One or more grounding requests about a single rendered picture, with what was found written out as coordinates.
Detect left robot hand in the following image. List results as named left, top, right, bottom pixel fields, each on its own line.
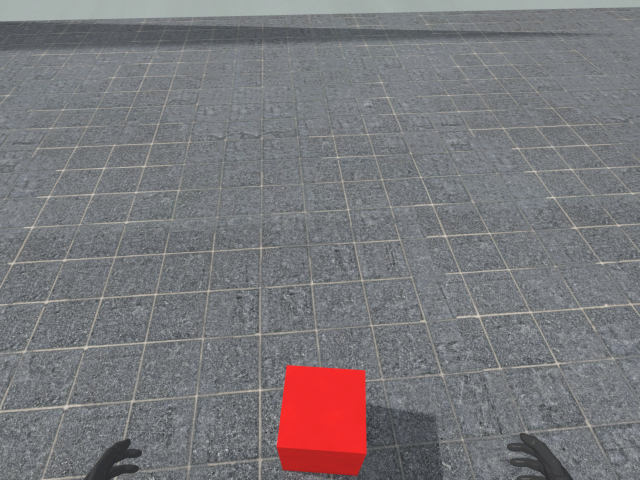
left=84, top=439, right=142, bottom=480

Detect right robot hand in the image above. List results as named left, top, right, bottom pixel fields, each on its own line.
left=507, top=433, right=573, bottom=480

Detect carton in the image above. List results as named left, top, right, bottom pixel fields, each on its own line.
left=277, top=365, right=367, bottom=476

